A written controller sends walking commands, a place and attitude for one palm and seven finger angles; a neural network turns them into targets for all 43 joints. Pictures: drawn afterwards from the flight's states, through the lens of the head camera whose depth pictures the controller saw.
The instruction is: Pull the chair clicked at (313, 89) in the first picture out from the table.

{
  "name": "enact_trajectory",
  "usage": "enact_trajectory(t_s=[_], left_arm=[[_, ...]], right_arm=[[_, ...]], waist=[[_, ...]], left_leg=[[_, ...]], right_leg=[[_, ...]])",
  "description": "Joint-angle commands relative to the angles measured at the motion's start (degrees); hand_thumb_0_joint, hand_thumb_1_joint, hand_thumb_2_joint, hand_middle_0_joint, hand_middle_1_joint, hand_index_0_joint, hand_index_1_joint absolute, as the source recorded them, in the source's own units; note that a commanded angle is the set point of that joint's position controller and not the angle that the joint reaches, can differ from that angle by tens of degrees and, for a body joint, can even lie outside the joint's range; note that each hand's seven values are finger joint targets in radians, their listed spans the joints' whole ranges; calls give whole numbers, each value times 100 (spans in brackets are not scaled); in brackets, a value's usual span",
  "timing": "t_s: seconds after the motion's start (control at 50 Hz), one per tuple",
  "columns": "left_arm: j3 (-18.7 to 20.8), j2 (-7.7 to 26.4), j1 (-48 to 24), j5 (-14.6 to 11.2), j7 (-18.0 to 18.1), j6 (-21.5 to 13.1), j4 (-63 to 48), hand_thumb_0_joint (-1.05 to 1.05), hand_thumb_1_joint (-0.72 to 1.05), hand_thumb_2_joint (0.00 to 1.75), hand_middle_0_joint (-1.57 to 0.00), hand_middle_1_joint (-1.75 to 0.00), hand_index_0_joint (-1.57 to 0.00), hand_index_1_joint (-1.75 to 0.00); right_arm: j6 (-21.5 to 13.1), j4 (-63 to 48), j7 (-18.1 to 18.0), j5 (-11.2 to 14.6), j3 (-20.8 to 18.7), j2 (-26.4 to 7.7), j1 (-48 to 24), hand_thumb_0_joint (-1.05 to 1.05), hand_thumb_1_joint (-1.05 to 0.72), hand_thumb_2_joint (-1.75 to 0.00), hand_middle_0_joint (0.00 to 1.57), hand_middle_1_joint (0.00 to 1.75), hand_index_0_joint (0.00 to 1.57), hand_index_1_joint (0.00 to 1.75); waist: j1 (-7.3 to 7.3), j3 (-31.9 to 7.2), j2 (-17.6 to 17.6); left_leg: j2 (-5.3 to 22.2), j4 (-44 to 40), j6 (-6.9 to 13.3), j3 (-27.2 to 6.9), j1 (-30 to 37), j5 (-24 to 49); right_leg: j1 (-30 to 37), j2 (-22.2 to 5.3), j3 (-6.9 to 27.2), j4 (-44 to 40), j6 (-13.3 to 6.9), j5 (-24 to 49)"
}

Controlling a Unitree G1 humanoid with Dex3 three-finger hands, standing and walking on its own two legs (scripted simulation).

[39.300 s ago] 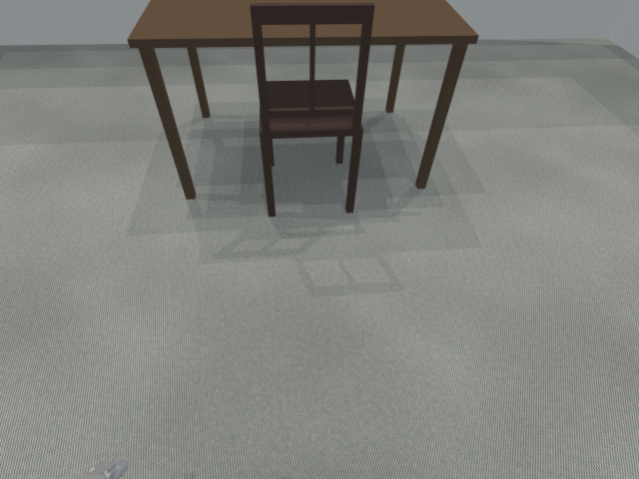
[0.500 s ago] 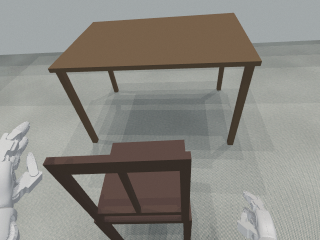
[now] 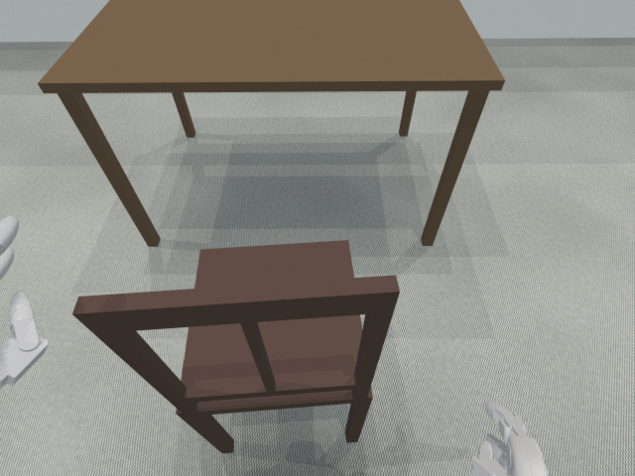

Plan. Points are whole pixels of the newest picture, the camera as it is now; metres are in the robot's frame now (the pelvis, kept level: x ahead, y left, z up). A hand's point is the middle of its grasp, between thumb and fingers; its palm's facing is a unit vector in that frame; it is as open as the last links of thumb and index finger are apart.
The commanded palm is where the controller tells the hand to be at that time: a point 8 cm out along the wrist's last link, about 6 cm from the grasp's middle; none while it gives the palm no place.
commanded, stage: step back with the hand held close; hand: left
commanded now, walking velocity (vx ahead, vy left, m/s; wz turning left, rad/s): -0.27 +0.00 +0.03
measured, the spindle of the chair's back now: (260, 357) +0.30 +0.11 -0.10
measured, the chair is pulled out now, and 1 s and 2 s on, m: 0.59 0.59 0.59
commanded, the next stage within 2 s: stop stepping back and stand still in 1.52 s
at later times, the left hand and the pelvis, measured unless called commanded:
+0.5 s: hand out of the picture +0.17 +0.27 +0.16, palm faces +0.47 -0.73 -0.49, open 7.4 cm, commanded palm +0.10 +0.30 +0.18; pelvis -0.03 -0.01 -0.01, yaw +1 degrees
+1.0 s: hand out of the picture +0.15 +0.25 +0.17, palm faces +0.46 -0.73 -0.51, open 7.4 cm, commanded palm +0.08 +0.28 +0.18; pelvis -0.05 -0.02 -0.01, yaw +1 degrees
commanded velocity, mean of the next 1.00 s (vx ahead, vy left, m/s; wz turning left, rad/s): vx -0.35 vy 0.00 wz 0.00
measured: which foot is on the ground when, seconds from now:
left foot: down 0.00-1.00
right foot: down 0.00-0.86, up 0.88-0.94, down 0.96-1.00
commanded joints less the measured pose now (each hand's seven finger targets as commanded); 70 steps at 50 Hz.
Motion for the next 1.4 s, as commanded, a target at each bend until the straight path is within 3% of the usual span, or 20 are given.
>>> enact_trajectory(t_s=[0.0, 0.26, 0.36, 0.48, 0.66, 0.76, 0.78, 0.82, 0.86, 0.92, 0.96, 1.02, 1.06, 1.08, 1.14, 1.22, 1.26, 1.28, 1.32, 1.38], left_arm=[[954, 906, 85, -75, 233, -354, -1184, 0, 90, 90, -20, -30, -20, -30], [807, 946, -436, -61, 309, -270, -1426, 0, 90, 90, -20, -30, -20, -30], [887, 1014, -435, -2, 354, -332, -1484, 0, 90, 90, -20, -30, -20, -30], [976, 992, -351, 46, 356, -408, -1390, 0, 90, 90, -20, -30, -20, -30], [1118, 1217, -147, -42, 386, -433, -1605, 0, 90, 90, -20, -30, -20, -30], [1313, 1183, 53, 70, 395, -584, -1730, 0, 90, 90, -20, -30, -20, -30], [1354, 1192, -10, 109, 399, -591, -1683, 0, 90, 90, -20, -30, -20, -30], [1251, 1094, -29, 60, 342, -646, -1801, 0, 90, 90, -20, -30, -20, -30], [1196, 995, 13, 20, 254, -743, -1826, 0, 90, 90, -20, -30, -20, -30], [904, 855, -170, -32, 158, -842, -1817, 0, 90, 90, -20, -30, -20, -30], [858, 894, -299, -16, 110, -885, -1830, 0, 90, 90, -20, -30, -20, -30], [977, 930, 147, -129, 46, -783, -1714, 0, 90, 90, -20, -30, -20, -30], [1127, 1163, 190, -167, 79, -746, -1573, 0, 90, 90, -20, -30, -20, -30], [1303, 1290, 272, -194, 130, -695, -1441, 0, 90, 90, -20, -30, -20, -30], [1349, 1178, 294, -131, 236, -567, -1273, 0, 90, 90, -20, -30, -20, -30], [1239, 1216, 439, -86, 308, -583, -1623, 0, 90, 90, -20, -30, -20, -30], [1127, 1183, 356, -79, 280, -728, -2038, 0, 90, 90, -20, -30, -20, -30], [1112, 1168, 572, -89, 230, -752, -1949, 0, 90, 90, -20, -30, -20, -30], [1208, 1144, 320, -116, 229, -747, -2071, 0, 90, 90, -20, -30, -20, -30], [1061, 1111, -128, -83, 187, -830, -2322, 0, 90, 90, -20, -30, -20, -30]], right_arm=[[-308, -880, -35, -27, -271, -645, -534, 0, -90, -90, 20, 30, 20, 30], [-221, -944, -47, -73, -206, -652, -377, 0, -90, -90, 20, 30, 20, 30], [-231, -1037, -63, -77, -153, -693, -431, 0, -90, -90, 20, 30, 20, 30], [-335, -992, -55, -48, -243, -748, -436, 0, -90, -90, 20, 30, 20, 30], [-222, -814, 66, -130, -267, -702, -350, 0, -90, -90, 20, 30, 20, 30], [-280, -913, -5, -119, -271, -819, -547, 0, -90, -90, 20, 30, 20, 30], [-320, -921, -35, -74, -305, -820, -619, 0, -90, -90, 20, 30, 20, 30], [-427, -866, -41, -92, -326, -712, -488, 0, -90, -90, 20, 30, 20, 30], [-531, -731, 3, -154, -345, -698, -401, 0, -90, -90, 20, 30, 20, 30], [-646, -450, 82, -278, -319, -701, -232, 0, -90, -90, 20, 30, 20, 30], [-654, -417, 132, -307, -303, -712, -315, 0, -90, -90, 20, 30, 20, 30], [-541, -572, 155, -157, -387, -630, -446, 0, -90, -90, 20, 30, 20, 30], [-354, -678, 151, -92, -425, -511, -454, 0, -90, -90, 20, 30, 20, 30], [-254, -632, 145, -97, -460, -476, -459, 0, -90, -90, 20, 30, 20, 30], [-59, -815, 94, -122, -185, -202, -817, 0, -90, -90, 20, 30, 20, 30], [12, -704, -39, -134, -205, -430, -559, 0, -90, -90, 20, 30, 20, 30], [-173, -756, -10, -110, -385, -622, -580, 0, -90, -90, 20, 30, 20, 30], [-241, -761, 42, -46, -493, -751, -554, 0, -90, -90, 20, 30, 20, 30], [-411, -666, 88, -282, -425, -587, -622, 0, -90, -90, 20, 30, 20, 30], [-549, -506, 202, -169, -463, -642, -427, 0, -90, -90, 20, 30, 20, 30]], waist=[[113, -1149, 482], [55, -821, -145], [77, -675, 361], [96, -703, 691], [74, -1150, -608], [60, -910, 1026], [64, -804, 1411], [90, -999, 1047], [119, -892, 1186], [75, -1064, 1240], [108, -1386, 1162], [158, -1696, 205], [37, -1583, -1055], [97, -1568, -1160], [34, -1308, -957], [-51, -1413, -499], [79, -1411, 664], [61, -1445, 908], [1, -1195, 1929], [62, -1157, 1410]], left_leg=[[940, -547, 109, -710, -656, 1960], [583, 31, 96, -659, -1197, -672], [769, -491, 212, -827, -1681, -1368], [1033, -696, 318, -966, -2464, -1086], [424, 816, 74, -609, -1183, -1029], [1296, -944, 440, -1384, -2717, -1600], [1486, -1147, 543, -1532, -3113, -1516], [1522, -667, 479, -1420, -2444, 218], [1698, -657, 534, -1474, -1988, 897], [1729, -76, 529, -1473, -152, 3748], [1649, 247, 395, -1331, 368, 4282], [1071, 941, 111, -719, 40, 2447], [192, 2206, -237, -131, -676, -107], [49, 3129, -263, -317, -1000, -1151], [318, 2868, -245, -578, -1466, -1495], [361, -499, -132, -11, -487, 355], [1600, -725, 332, -922, 8, 3011], [1976, -666, 473, -940, 445, 3476], [2206, -469, 799, -1229, -32, 4450], [1905, 51, 495, -767, 371, 4488]], right_leg=[[1375, -284, 294, 412, -206, 1408], [544, -603, 972, -373, -362, -178], [648, -358, 786, -288, -194, -1112], [1439, -169, 534, 558, -106, 101], [68, -1046, 1229, -795, -587, -946], [1125, -23, 440, 814, -87, -921], [1487, 158, 291, 1366, -20, -382], [1128, 133, 337, 1517, -38, 58], [631, 206, 296, 1598, -83, -1016], [-88, 184, 293, 600, -136, -915], [149, 163, 276, -22, -183, -189], [516, -234, 471, -297, -415, 1267], [271, -1502, 1750, -707, -1000, 2490], [151, -1890, 2028, -900, -1368, 2554], [606, -1578, 1295, -390, -1178, 3079], [979, -853, 702, 365, -434, 2768], [298, -109, 323, 1125, 26, 608], [-228, 74, 375, 1638, 25, -998], [-627, 162, 487, 2347, -23, -1906], [-319, 165, 277, 1255, -105, -1200]])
